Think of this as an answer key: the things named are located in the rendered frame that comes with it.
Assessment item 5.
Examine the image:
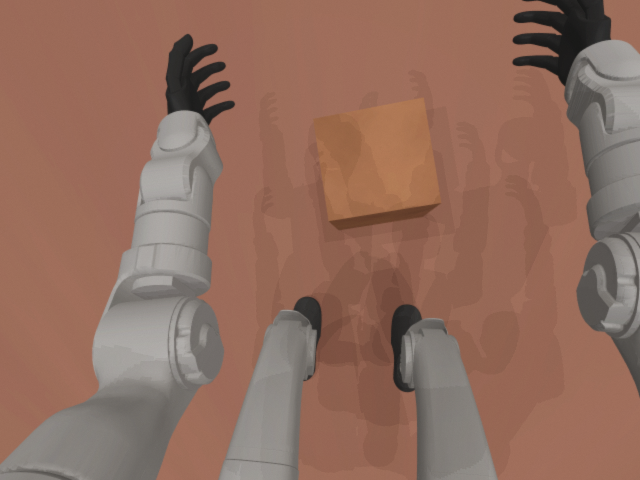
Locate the robot left hand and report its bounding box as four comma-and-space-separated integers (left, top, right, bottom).
165, 34, 235, 126

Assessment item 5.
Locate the carton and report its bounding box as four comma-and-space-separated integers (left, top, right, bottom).
313, 97, 441, 230

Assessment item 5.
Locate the robot right forearm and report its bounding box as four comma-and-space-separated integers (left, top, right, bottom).
564, 40, 640, 241

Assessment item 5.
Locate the robot right hand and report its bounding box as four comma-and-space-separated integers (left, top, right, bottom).
513, 0, 611, 86

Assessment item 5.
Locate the robot shin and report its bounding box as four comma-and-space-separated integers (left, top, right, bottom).
263, 310, 311, 342
400, 318, 461, 373

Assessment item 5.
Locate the robot right shin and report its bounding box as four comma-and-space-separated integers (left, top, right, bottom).
400, 318, 461, 373

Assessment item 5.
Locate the robot left shin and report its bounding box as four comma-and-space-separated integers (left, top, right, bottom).
263, 310, 311, 342

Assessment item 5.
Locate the left robot upper arm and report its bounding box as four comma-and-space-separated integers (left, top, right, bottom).
0, 295, 224, 480

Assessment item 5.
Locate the right robot upper arm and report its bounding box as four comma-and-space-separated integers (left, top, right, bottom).
576, 232, 640, 397

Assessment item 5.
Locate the robot left forearm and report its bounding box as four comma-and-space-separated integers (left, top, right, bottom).
92, 110, 223, 380

